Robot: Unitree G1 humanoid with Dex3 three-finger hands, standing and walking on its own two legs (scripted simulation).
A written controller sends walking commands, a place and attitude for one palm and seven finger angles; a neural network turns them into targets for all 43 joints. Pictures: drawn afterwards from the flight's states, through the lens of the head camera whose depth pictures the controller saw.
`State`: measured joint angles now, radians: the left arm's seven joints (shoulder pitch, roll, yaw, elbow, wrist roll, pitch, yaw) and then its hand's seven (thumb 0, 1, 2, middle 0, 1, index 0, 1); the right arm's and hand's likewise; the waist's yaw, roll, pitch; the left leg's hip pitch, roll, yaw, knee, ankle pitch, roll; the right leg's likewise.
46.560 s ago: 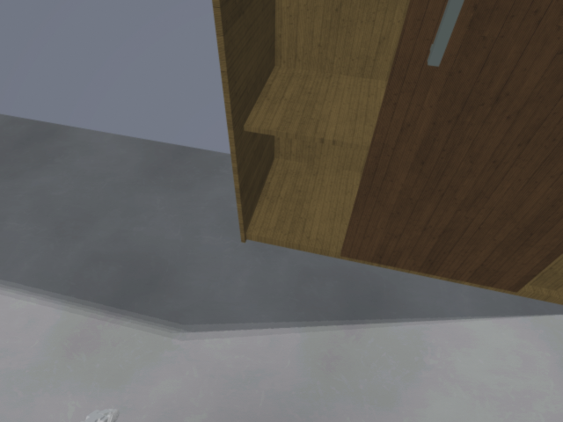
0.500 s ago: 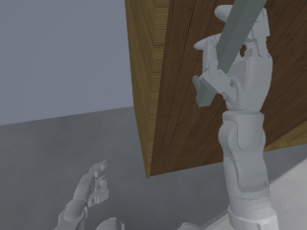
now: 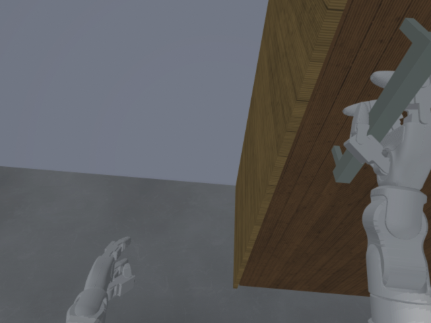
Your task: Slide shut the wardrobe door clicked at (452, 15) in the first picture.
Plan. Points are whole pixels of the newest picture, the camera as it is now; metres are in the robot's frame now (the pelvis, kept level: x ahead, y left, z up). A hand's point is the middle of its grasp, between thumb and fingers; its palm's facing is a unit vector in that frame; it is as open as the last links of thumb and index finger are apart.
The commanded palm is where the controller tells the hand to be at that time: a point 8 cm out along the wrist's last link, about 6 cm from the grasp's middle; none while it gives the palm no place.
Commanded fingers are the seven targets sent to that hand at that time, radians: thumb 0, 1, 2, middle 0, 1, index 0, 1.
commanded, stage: stop walking and hold the door there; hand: right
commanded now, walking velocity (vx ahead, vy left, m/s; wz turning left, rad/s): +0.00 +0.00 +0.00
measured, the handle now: (371, 113) +0.35 -0.18 +0.26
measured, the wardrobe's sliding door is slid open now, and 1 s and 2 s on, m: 0.00 0.00 0.00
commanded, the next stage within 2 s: loosen the grip on the handle in 1.24 s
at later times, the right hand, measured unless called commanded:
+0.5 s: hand (359, 138) +0.31 -0.15 +0.25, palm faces +0.12 +0.99 -0.07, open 6.4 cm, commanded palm +0.29 -0.20 +0.22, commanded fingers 0.00 -0.90 -0.90 0.45 1.40 0.45 1.40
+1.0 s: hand (358, 138) +0.31 -0.15 +0.25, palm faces +0.08 +0.99 -0.06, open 6.4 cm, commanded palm +0.29 -0.20 +0.22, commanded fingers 0.00 -0.90 -0.90 0.45 1.40 0.45 1.40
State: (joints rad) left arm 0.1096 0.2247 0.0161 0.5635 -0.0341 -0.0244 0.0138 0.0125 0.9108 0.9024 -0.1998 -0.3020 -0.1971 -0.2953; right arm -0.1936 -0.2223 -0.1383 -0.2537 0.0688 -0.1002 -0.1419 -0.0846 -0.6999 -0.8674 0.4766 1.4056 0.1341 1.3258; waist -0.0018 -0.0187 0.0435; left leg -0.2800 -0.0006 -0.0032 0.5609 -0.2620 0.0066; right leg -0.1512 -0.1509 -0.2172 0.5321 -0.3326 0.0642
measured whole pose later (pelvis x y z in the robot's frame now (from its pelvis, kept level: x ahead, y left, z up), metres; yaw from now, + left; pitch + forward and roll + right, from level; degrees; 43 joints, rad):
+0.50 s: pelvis -0.05 -0.04 +0.00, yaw +5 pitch -1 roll -2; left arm 0.24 0.22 -0.01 0.69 -0.03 -0.03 0.06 0.02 0.91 0.90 -0.20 -0.30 -0.20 -0.30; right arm -0.34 -0.22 -0.14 0.02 0.09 -0.10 -0.16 -0.03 -0.73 -0.80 0.46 1.41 0.17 1.36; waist 0.03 -0.03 -0.01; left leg -0.34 0.04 -0.12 0.47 -0.12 -0.05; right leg -0.19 -0.07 -0.24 0.47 -0.25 0.00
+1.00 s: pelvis -0.03 -0.05 +0.00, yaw +4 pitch -1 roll -1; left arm 0.13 0.19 -0.01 0.64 -0.02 -0.01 0.06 0.01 0.91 0.90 -0.20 -0.30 -0.20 -0.30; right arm -0.26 -0.18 -0.08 -0.14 0.08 -0.11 -0.15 -0.06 -0.73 -0.85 0.46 1.41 0.17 1.37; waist -0.01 -0.03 0.02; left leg -0.30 0.04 -0.10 0.48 -0.17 -0.06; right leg -0.16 -0.07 -0.22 0.48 -0.30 0.00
